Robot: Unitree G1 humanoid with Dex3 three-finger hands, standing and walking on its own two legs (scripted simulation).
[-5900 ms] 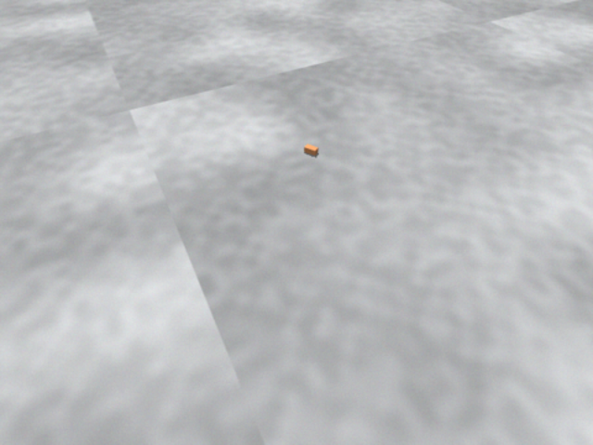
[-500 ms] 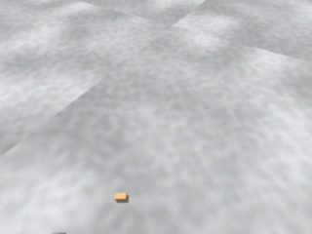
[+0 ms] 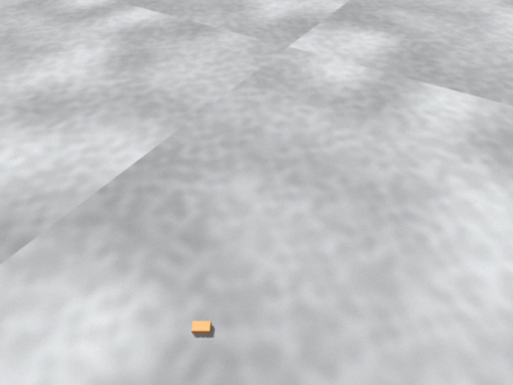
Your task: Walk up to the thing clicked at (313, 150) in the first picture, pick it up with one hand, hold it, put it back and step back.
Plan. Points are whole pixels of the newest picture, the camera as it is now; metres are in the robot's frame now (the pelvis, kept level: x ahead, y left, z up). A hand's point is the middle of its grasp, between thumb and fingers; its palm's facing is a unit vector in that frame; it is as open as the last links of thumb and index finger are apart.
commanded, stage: stand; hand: left
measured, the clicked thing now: (201, 327) +0.45 +0.23 -0.76
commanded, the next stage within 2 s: none
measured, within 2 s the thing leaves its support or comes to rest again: neither
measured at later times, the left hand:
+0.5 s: hand out of the picture +0.07 +0.26 -0.15, palm faces -0.02 -0.94 -0.34, open 7.4 cm
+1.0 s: hand out of the picture +0.07 +0.26 -0.16, palm faces -0.02 -0.94 -0.34, open 7.4 cm
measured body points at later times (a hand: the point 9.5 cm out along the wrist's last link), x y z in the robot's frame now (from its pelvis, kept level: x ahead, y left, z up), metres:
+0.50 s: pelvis -0.01 +0.00 +0.00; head +0.01 +0.00 +0.45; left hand +0.07 +0.31 -0.13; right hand +0.07 -0.30 -0.13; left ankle +0.02 +0.15 -0.75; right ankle -0.02 -0.13 -0.75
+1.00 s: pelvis +0.00 +0.00 +0.00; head +0.01 +0.00 +0.45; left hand +0.07 +0.31 -0.13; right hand +0.08 -0.30 -0.13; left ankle +0.02 +0.15 -0.75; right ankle -0.02 -0.13 -0.75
